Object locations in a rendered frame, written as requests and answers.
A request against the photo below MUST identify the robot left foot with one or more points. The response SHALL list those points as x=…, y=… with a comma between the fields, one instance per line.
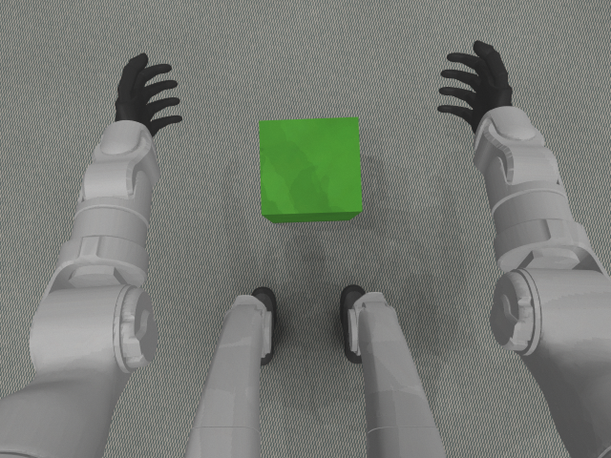
x=267, y=297

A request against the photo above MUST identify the robot left forearm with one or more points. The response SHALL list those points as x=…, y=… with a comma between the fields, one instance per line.
x=111, y=220

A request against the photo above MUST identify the left robot hand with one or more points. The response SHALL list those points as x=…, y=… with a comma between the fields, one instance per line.
x=133, y=96

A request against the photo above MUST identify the right robot hand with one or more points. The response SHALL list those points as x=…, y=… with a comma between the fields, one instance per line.
x=490, y=85

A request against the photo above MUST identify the robot left thigh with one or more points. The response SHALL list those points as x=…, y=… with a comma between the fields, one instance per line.
x=227, y=421

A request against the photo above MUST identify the carton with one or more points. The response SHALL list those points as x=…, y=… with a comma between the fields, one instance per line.
x=310, y=169

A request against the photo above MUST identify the right robot upper arm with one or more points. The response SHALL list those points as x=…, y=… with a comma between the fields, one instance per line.
x=559, y=323

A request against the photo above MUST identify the left robot upper arm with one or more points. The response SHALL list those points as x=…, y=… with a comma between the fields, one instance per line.
x=86, y=343

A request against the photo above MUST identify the robot right forearm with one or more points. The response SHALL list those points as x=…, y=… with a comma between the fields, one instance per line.
x=528, y=202

